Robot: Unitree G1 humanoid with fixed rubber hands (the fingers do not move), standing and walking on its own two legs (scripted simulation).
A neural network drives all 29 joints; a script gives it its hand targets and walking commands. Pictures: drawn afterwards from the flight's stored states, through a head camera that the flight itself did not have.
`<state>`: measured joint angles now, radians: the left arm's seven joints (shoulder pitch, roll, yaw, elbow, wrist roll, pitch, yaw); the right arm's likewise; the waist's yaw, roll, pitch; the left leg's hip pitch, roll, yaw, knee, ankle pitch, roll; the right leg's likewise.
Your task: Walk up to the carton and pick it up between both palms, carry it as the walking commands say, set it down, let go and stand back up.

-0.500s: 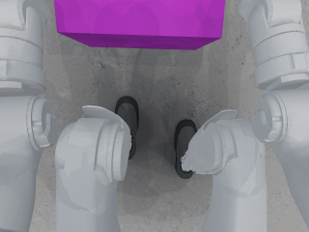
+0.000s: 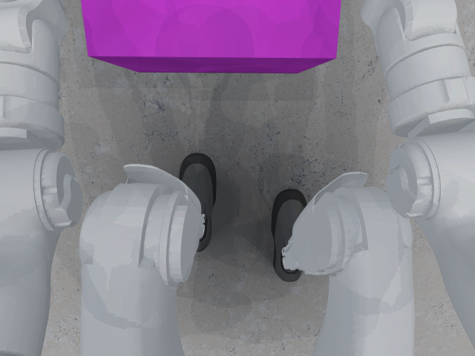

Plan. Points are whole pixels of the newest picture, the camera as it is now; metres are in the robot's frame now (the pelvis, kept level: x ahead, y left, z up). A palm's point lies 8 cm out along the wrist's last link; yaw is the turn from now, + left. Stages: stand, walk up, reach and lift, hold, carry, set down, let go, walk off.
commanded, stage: set down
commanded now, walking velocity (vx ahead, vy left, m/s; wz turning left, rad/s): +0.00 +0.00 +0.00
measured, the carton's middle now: out of the picture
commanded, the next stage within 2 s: none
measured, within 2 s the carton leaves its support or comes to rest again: neither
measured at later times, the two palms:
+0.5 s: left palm out of the picture +0.52 +0.28 -0.16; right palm out of the picture +0.58 -0.09 -0.16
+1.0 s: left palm out of the picture +0.52 +0.29 -0.16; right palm out of the picture +0.58 -0.10 -0.16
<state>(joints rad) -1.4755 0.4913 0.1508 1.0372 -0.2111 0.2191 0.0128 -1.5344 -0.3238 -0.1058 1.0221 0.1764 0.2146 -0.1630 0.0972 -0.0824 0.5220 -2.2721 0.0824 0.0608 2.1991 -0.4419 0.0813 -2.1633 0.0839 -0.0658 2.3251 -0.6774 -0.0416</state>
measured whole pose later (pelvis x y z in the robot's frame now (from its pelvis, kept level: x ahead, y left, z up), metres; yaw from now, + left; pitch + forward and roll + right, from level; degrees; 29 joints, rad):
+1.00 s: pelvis +0.00 +0.00 -0.01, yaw +0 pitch +29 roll +1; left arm -1.50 0.52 0.23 1.15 -0.16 0.17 -0.10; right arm -1.56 -0.31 -0.19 1.06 0.09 0.18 -0.05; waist 0.09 -0.06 0.52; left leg -2.30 0.09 0.06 2.23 -0.45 0.08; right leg -2.20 0.09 -0.06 2.36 -0.68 -0.04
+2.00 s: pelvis +0.00 +0.01 -0.01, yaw +0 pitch +30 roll +0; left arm -1.47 0.55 0.20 1.18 -0.28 0.09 0.02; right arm -1.53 -0.44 -0.03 1.04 0.22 0.17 -0.09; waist 0.08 -0.04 0.52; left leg -2.31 0.09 0.09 2.24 -0.45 0.11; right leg -2.19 0.09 -0.04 2.37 -0.70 -0.01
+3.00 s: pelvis +0.00 +0.01 +0.21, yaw +1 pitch +29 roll -3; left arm -1.40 0.59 0.26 0.68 -0.23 0.43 -0.03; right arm -1.48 -0.52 -0.17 0.72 0.21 0.44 -0.03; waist 0.09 -0.03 0.52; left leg -1.68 -0.01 0.01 1.52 -0.35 0.06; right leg -1.57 0.06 -0.04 1.60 -0.54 0.00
